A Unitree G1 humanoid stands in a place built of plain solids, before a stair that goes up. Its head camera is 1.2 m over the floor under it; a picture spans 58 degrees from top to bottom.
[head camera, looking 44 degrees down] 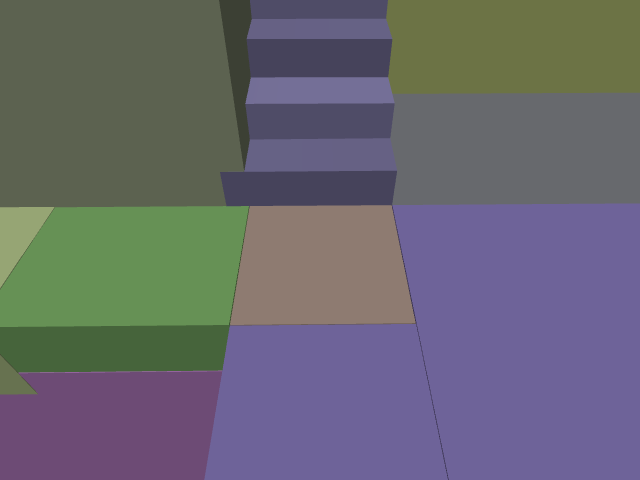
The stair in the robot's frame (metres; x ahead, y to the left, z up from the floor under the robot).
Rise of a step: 0.18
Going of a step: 0.23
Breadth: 0.72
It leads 1 degrees to the left of straight ahead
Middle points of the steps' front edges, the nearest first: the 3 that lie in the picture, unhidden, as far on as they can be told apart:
1.46 0.05 0.18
1.69 0.05 0.36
1.92 0.05 0.54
